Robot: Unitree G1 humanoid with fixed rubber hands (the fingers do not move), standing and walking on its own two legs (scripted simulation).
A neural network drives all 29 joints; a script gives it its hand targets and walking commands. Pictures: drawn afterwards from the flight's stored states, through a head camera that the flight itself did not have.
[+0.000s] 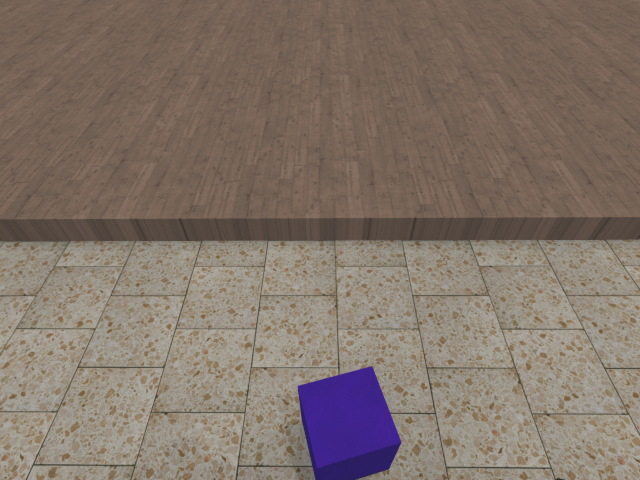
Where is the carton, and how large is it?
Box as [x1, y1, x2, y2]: [298, 366, 400, 479]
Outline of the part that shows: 371,366 298,386 301,417 316,479 355,479 387,469 392,461 400,444 400,440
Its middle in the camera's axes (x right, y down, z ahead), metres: +0.07 +0.52 +1.06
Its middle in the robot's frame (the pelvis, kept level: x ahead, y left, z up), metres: +0.41 -0.05 -0.66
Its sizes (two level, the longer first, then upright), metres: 0.210 0.200 0.250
